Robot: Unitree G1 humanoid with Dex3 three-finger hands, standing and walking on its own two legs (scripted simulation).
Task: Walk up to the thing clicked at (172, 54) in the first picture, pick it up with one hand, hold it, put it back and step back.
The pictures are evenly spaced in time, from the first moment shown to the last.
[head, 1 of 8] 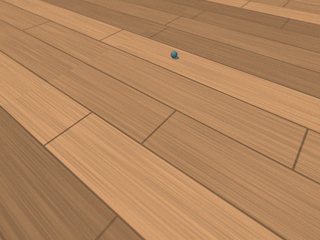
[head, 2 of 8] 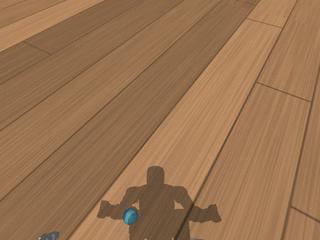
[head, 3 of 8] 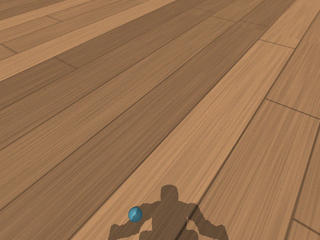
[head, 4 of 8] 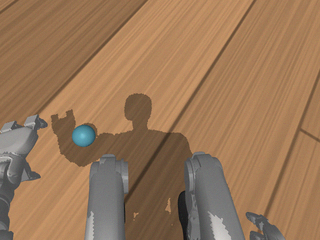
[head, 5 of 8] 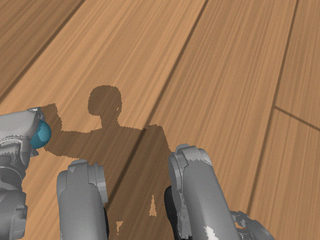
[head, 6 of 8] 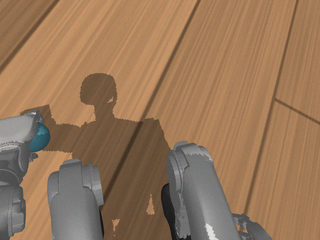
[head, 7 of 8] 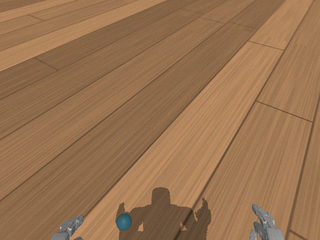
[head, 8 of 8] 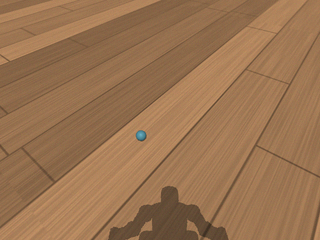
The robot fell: no
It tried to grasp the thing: yes
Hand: left
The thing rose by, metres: 0.68
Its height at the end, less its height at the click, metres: +0.00
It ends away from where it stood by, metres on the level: 0.06
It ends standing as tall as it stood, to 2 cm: yes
